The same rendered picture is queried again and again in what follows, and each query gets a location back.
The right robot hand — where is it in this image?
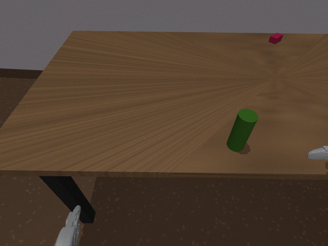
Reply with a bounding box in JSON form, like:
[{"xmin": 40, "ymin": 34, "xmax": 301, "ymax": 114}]
[{"xmin": 307, "ymin": 146, "xmax": 328, "ymax": 160}]

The left robot hand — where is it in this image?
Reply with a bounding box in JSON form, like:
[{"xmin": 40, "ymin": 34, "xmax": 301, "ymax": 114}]
[{"xmin": 55, "ymin": 205, "xmax": 81, "ymax": 246}]

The table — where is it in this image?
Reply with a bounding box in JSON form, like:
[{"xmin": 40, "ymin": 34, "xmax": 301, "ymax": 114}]
[{"xmin": 0, "ymin": 31, "xmax": 328, "ymax": 223}]

